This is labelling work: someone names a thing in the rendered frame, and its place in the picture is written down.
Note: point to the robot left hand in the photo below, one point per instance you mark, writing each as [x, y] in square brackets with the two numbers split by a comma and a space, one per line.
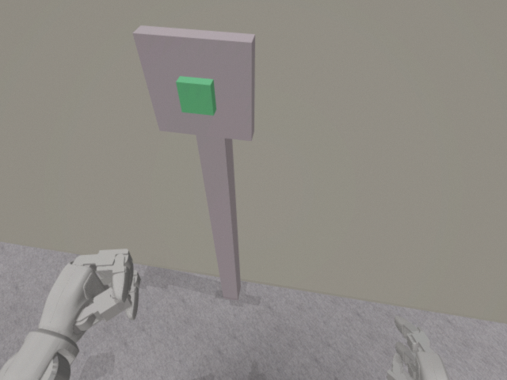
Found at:
[67, 310]

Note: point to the robot left forearm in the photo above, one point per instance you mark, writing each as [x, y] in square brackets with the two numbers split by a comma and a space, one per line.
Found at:
[45, 355]

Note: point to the robot right hand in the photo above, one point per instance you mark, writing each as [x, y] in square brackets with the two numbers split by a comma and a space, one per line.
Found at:
[424, 365]

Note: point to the panel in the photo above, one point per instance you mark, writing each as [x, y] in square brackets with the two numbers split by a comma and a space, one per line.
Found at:
[228, 58]

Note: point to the button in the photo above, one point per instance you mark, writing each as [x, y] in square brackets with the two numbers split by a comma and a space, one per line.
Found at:
[196, 95]

